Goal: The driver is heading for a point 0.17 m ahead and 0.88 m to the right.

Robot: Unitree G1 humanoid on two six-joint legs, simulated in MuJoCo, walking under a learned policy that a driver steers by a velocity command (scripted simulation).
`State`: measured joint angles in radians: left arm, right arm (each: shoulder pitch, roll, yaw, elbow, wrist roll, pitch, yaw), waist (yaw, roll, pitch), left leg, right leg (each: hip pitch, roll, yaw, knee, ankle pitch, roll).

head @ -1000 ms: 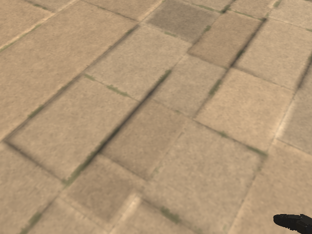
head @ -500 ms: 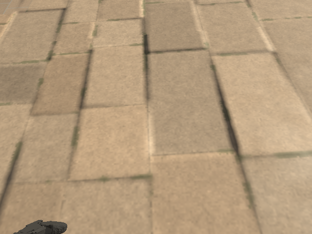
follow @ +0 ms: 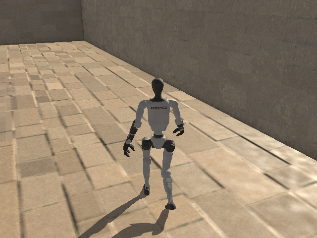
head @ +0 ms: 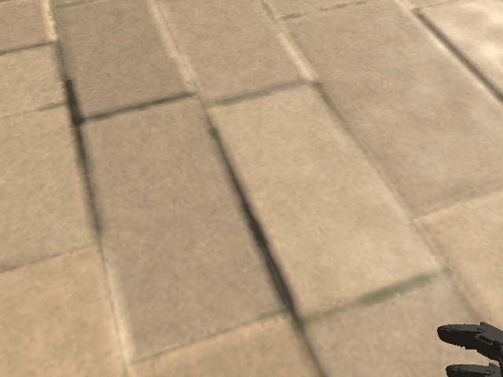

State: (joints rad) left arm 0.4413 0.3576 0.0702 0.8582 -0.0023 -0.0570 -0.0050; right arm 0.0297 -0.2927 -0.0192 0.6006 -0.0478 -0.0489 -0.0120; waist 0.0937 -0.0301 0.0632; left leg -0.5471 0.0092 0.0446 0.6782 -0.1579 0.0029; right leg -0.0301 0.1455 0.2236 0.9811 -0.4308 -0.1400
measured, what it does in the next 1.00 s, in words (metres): walks ahead, turning right: right foot, then left foot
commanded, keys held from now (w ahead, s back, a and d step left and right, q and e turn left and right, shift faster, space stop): w+e+shift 1.00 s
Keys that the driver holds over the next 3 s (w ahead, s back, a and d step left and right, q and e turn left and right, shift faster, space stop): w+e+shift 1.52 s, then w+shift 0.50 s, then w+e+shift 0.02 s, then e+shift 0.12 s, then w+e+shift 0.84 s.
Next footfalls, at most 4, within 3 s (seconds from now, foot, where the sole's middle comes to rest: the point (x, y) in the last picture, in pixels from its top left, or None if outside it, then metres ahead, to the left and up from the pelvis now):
0.42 right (335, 337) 0.54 -0.14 -0.74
0.82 left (364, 198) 1.00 -0.23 -0.74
1.26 right None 1.06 -0.69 -0.74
1.64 left None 1.29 -1.07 -0.74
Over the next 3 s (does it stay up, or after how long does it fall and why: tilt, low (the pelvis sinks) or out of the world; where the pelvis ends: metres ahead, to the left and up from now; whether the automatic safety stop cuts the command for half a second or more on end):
stays up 0.73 -1.53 0.03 its command is cut before an obstacle after 2.2 s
